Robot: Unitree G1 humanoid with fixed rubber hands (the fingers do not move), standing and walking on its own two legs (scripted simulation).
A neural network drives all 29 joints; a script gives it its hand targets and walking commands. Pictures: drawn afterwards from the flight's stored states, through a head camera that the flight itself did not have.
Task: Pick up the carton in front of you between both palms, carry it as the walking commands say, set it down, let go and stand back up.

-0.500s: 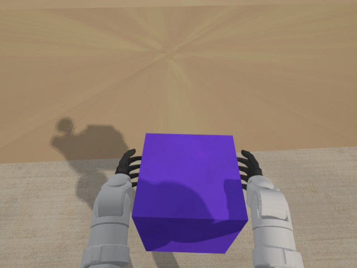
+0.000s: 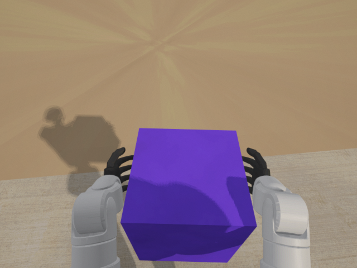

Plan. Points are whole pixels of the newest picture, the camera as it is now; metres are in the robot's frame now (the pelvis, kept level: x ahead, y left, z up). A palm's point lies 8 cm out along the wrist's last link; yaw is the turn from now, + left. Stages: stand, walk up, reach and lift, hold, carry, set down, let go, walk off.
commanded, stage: carry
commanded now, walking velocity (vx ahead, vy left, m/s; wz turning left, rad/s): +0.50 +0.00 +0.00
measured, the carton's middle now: (185, 198) +0.26 +0.01 +0.01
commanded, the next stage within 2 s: none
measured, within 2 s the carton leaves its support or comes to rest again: neither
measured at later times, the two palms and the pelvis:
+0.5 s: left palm (152, 94) +0.56 +0.12 +0.07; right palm (248, 93) +0.59 -0.18 +0.06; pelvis +0.31 -0.05 +0.01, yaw +3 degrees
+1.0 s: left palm (153, 23) +0.95 +0.15 +0.13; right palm (227, 24) +0.94 -0.15 +0.14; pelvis +0.64 +0.01 +0.01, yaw -1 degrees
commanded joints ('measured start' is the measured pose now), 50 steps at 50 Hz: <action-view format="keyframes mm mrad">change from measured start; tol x32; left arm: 1 -584 -862 -744 -79 -440 14 -270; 34 -389 -859 -750 -132 -391 -49 -277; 50 -841 -692 -697 -70 -387 77 -192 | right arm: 1 -527 876 660 -109 402 15 228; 33 -364 891 725 -160 373 -44 228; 50 -821 667 639 -144 464 94 215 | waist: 1 -26 66 -167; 13 -15 180 -83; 17 20 -311 -299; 38 -10 -122 -109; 41 -41 329 -307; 50 -29 121 -235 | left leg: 1 385 348 -448 -313 -119 101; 14 291 178 -8 6 454 -12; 19 -383 72 -221 836 -203 -35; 35 -239 29 -19 65 230 -33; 39 230 -49 50 -1 96 -14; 42 605 394 -745 -231 -16 171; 50 378 256 -256 -218 202 105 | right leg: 1 -346 -84 35 39 101 -8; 14 180 83 -241 -554 326 -11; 17 703 -388 594 -804 27 -205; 38 475 -140 -177 -564 840 -45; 42 -244 68 19 292 -46 13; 50 -267 -37 -3 46 181 -15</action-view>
